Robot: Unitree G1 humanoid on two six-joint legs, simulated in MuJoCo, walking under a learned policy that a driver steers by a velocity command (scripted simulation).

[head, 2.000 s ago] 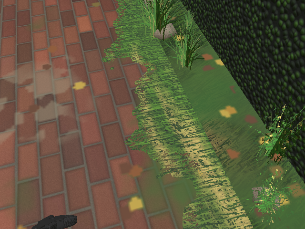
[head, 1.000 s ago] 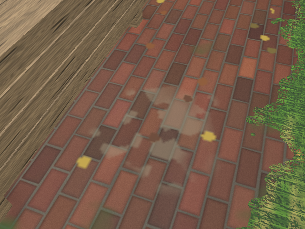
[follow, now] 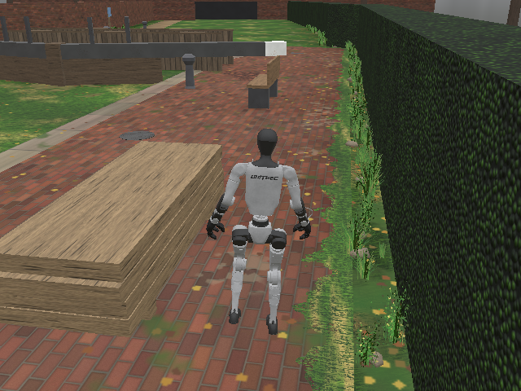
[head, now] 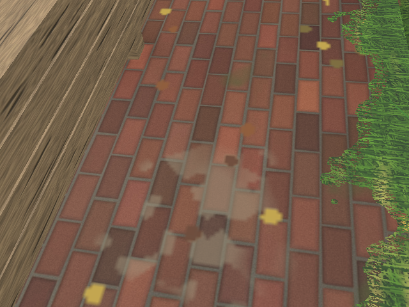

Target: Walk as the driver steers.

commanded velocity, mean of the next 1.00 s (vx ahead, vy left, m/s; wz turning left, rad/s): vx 0.00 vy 0.00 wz -0.40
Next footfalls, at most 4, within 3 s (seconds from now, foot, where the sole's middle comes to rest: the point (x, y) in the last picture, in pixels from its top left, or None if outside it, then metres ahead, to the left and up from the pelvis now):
0.26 left None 0.09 0.15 -0.78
0.66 right None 0.00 -0.12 -0.78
1.00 left None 0.08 0.12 -0.78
2.02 left None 0.44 -0.05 -0.78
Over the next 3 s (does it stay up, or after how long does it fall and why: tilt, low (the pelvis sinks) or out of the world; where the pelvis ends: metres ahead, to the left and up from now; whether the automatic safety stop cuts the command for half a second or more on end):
stays up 0.69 -0.27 -0.01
